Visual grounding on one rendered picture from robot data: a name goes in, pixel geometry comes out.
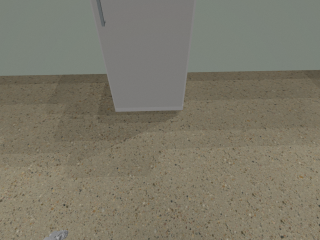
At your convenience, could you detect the handle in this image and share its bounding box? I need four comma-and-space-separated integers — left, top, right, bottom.
96, 0, 106, 27

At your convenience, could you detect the fridge door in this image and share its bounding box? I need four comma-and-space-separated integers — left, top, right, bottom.
91, 0, 194, 108

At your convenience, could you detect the left robot hand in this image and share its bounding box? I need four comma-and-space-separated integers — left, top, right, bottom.
43, 230, 69, 240

